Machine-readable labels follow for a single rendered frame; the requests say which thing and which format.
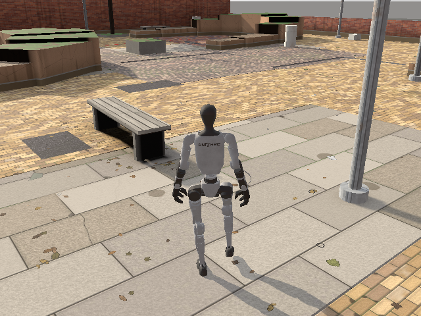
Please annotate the left robot hand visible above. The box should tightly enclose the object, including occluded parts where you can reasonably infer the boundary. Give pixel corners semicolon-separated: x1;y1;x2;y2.
172;188;187;203

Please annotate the right robot hand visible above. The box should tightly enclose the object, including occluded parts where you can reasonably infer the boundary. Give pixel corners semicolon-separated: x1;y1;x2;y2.
235;189;250;207

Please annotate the robot right forearm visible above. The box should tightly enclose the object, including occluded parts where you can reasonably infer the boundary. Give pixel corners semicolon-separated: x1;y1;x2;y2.
234;160;248;191

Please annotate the left robot upper arm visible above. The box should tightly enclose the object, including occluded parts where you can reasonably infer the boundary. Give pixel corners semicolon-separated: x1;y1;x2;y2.
179;133;195;170

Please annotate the right robot shin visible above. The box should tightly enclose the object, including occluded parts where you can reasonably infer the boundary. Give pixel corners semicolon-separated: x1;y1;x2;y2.
224;205;233;249

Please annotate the robot left forearm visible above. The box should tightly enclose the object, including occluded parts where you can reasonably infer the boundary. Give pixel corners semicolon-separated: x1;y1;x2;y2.
173;161;186;189

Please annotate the right robot upper arm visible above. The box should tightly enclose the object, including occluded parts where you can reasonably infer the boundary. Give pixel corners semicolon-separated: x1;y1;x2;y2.
223;132;240;170

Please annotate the robot head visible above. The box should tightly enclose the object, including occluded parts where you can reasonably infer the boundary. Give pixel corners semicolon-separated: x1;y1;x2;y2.
198;104;220;136

